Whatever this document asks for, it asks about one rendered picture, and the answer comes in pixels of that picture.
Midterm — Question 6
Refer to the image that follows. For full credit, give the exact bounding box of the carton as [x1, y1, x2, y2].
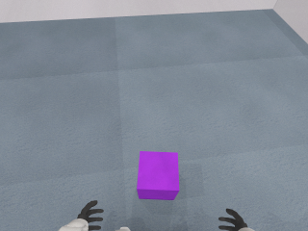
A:
[137, 151, 180, 200]

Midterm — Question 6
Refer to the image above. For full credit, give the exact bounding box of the robot left forearm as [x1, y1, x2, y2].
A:
[58, 218, 89, 231]

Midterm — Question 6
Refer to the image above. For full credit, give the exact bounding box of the robot left hand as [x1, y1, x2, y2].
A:
[77, 200, 104, 231]

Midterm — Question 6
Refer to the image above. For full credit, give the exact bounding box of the robot right hand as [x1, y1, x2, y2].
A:
[218, 208, 247, 231]

